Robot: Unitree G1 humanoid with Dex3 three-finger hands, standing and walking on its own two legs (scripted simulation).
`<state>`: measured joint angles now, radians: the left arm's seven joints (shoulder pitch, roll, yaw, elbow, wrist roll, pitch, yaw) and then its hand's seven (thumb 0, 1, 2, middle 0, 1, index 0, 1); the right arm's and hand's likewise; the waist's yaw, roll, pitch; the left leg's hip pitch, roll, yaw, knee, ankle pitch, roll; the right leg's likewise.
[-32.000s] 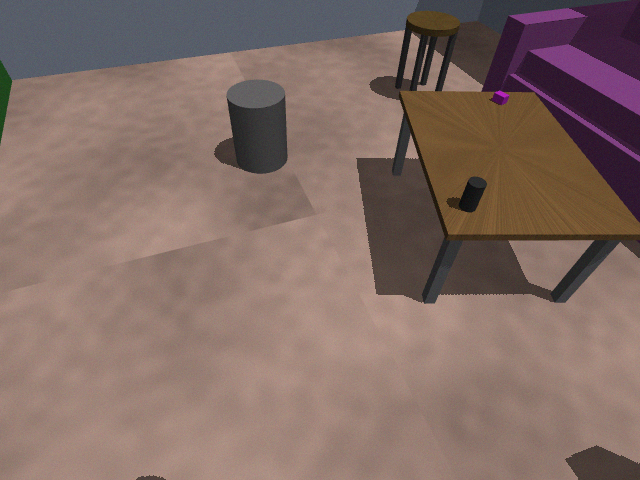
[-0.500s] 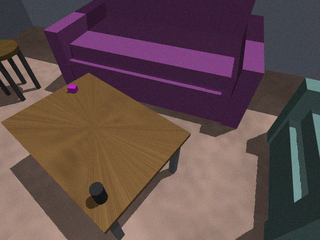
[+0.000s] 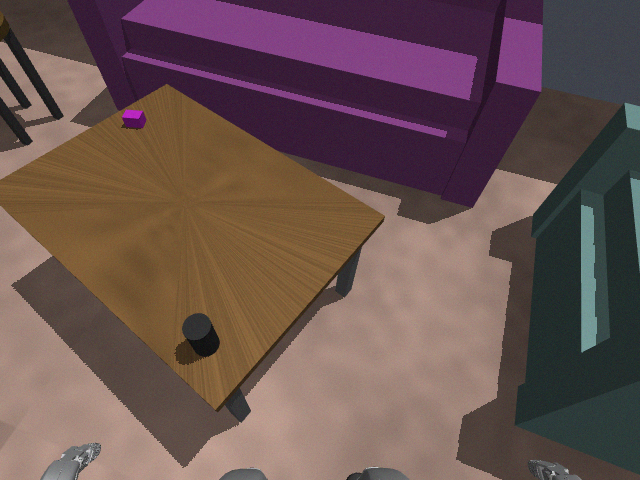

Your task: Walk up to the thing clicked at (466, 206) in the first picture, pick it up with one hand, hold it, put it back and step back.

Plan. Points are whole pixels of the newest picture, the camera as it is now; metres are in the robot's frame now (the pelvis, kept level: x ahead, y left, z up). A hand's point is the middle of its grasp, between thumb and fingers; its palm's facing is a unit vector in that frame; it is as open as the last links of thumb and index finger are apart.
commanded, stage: step back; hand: left
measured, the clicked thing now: (201, 335) +0.39 +0.21 -0.30
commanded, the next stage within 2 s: none
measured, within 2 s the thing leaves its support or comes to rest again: neither
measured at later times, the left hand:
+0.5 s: hand out of the picture +0.03 +0.27 -0.16, palm faces -0.10 -0.92 -0.38, open 7.4 cm
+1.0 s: hand out of the picture -0.10 +0.30 -0.16, palm faces -0.04 -0.93 -0.36, open 7.4 cm
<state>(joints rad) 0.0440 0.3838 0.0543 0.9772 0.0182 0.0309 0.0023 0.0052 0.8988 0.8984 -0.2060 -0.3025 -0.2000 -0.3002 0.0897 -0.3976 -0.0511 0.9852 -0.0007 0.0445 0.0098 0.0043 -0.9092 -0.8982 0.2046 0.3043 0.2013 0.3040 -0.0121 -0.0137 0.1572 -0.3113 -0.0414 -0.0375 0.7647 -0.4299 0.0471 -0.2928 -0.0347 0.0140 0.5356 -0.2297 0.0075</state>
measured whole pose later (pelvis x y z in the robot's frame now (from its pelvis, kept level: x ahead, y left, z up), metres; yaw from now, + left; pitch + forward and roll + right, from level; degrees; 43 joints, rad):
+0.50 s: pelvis -0.09 +0.01 -0.01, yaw -3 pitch -3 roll -1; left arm 0.14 0.36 0.06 0.88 0.03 0.03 -0.01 0.01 0.90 0.90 -0.20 -0.30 -0.20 -0.30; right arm 0.12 -0.38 -0.04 0.89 0.00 0.06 -0.02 0.01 -0.91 -0.90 0.21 0.30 0.20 0.30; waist -0.02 0.03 0.19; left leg -0.41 -0.02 -0.05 0.86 -0.45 0.02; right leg -0.26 0.04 0.04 0.65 -0.35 -0.02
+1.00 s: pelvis -0.21 +0.03 +0.00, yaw -3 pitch -2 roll -1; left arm 0.16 0.40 0.09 0.82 0.01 0.07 0.01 0.01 0.90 0.90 -0.20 -0.30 -0.20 -0.30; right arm 0.14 -0.36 -0.03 0.85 -0.03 0.02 -0.01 0.01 -0.90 -0.90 0.21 0.30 0.21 0.30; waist 0.01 -0.04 0.17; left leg -0.30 0.01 -0.01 0.58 -0.25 0.03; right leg -0.41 0.11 0.15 1.15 -0.52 0.01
